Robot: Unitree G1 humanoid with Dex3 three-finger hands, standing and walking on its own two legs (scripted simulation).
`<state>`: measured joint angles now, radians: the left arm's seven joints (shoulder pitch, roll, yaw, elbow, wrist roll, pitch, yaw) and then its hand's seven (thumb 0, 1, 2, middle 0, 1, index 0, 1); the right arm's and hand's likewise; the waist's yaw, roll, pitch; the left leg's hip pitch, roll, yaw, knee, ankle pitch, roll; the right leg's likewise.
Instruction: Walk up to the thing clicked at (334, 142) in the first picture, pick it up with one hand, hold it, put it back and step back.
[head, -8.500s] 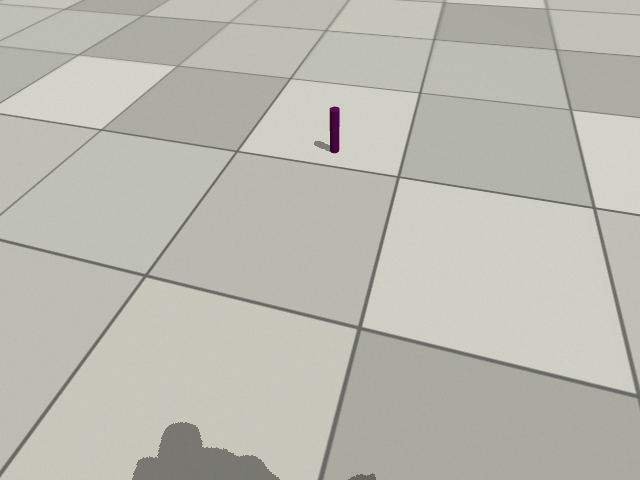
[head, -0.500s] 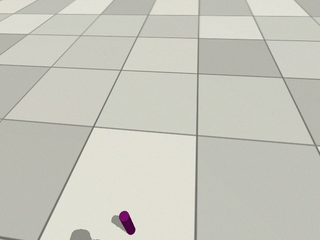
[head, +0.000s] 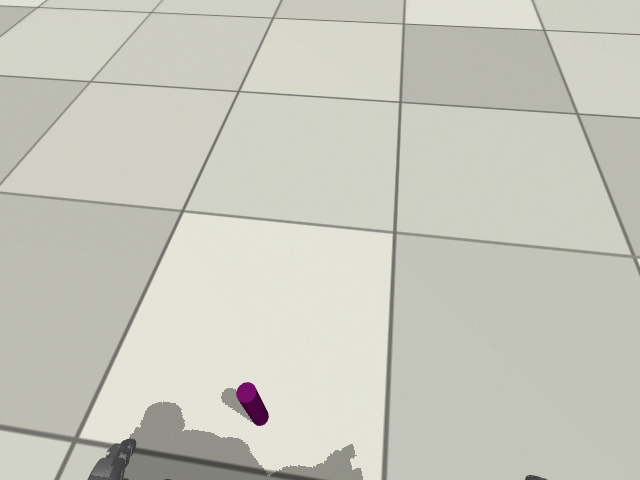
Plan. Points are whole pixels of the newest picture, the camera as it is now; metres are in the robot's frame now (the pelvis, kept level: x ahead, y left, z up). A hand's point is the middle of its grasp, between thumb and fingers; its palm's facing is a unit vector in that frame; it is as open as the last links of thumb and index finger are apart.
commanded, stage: go down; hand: left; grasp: from the side
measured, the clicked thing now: (253, 405) +0.40 +0.21 -0.65
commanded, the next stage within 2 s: none
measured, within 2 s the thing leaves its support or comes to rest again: neither
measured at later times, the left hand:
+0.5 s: hand out of the picture +0.16 +0.27 -0.17, palm faces +0.02 -0.95 -0.32, open 17.0 cm
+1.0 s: hand out of the picture +0.17 +0.30 -0.20, palm faces +0.09 -0.95 -0.31, open 17.3 cm
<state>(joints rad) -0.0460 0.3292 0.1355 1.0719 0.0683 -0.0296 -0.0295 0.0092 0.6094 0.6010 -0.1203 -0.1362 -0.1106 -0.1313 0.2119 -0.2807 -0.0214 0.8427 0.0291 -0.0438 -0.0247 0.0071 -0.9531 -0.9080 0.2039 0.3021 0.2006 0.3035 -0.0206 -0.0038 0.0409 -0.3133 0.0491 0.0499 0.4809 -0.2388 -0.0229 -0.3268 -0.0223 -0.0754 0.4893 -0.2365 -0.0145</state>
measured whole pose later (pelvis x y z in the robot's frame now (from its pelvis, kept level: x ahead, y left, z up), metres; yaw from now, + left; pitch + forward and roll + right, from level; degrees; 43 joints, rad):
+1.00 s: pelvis -0.01 +0.02 -0.09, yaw +1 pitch +18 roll -3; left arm 0.22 0.37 0.26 0.42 -0.01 0.18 -0.09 0.00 -0.53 0.08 -0.09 -0.07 -0.07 -0.09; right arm 0.23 -0.24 0.01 0.55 0.00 -0.21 -0.09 0.01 -0.87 -0.89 0.21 0.30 0.20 0.30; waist -0.05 0.01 -0.13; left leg -0.97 0.06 -0.01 1.20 -0.55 0.00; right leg -0.93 -0.05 -0.10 1.14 -0.52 0.01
